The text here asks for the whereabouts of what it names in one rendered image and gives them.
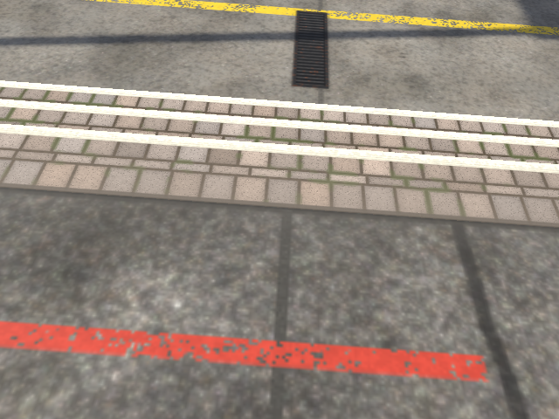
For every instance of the stairs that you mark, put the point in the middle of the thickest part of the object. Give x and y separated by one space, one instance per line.
279 122

